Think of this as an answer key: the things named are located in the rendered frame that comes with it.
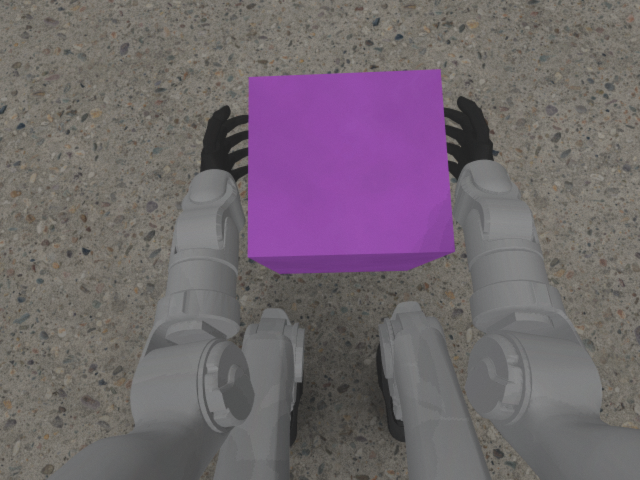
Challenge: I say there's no right robot shin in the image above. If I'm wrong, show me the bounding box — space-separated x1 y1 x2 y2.
387 301 447 420

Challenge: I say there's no robot right thigh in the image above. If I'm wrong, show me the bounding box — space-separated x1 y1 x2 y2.
378 311 492 480

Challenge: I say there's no left robot hand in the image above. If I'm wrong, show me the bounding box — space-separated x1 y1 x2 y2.
200 105 248 182

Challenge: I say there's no right robot hand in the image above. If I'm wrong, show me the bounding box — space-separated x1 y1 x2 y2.
444 96 494 181

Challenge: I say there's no robot right upper arm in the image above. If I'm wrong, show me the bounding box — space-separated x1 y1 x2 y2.
465 330 640 480

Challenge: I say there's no carton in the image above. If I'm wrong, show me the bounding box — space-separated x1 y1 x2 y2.
248 69 455 274

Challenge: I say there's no robot right forearm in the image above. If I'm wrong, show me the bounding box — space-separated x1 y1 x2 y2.
453 160 602 404

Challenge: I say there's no robot left upper arm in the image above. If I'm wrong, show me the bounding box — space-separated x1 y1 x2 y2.
46 338 255 480

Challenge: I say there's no robot left forearm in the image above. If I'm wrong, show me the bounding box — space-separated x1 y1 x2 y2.
130 169 246 419

